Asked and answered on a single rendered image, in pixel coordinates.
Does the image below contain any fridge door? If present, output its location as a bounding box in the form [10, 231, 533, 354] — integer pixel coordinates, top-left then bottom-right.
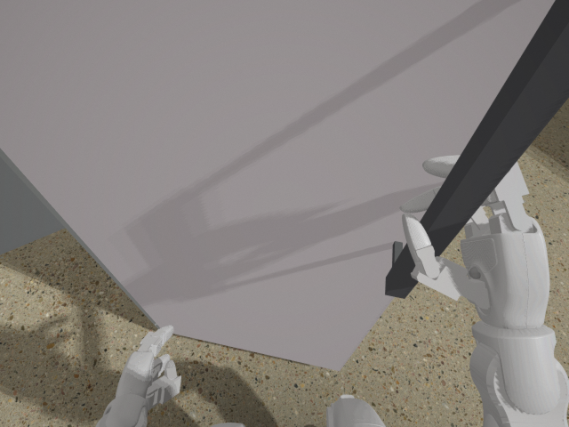
[0, 0, 556, 371]

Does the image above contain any handle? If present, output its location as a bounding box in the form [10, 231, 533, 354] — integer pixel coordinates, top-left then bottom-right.
[385, 0, 569, 299]

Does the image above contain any robot right hand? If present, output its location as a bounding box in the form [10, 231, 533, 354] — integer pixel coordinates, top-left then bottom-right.
[399, 155, 549, 329]

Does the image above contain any robot left forearm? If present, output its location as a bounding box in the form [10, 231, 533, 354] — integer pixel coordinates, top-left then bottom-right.
[96, 394, 148, 427]

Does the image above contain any robot right forearm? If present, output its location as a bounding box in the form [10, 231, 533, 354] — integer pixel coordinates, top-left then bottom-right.
[469, 320, 569, 427]

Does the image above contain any robot left hand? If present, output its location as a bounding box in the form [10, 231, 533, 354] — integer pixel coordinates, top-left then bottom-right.
[116, 325, 181, 410]

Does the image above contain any right robot thigh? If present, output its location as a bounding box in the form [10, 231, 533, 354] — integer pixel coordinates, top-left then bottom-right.
[326, 398, 386, 427]

